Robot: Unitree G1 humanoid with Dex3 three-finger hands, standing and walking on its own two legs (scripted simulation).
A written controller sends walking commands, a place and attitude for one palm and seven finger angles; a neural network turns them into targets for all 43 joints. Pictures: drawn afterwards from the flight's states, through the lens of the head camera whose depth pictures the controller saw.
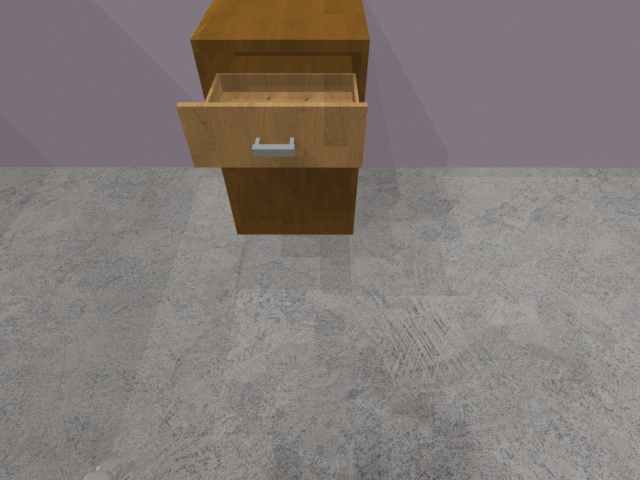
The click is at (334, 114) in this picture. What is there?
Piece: drawer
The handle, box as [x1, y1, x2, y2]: [252, 137, 294, 155]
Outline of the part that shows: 252,145 253,155 294,155 293,137 290,137 289,144 260,144 259,137 256,137 255,143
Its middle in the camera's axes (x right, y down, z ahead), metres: -0.12 -0.23 +0.96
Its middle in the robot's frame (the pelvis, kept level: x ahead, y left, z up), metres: +0.86 +0.17 -0.09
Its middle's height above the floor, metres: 0.68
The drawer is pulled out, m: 0.29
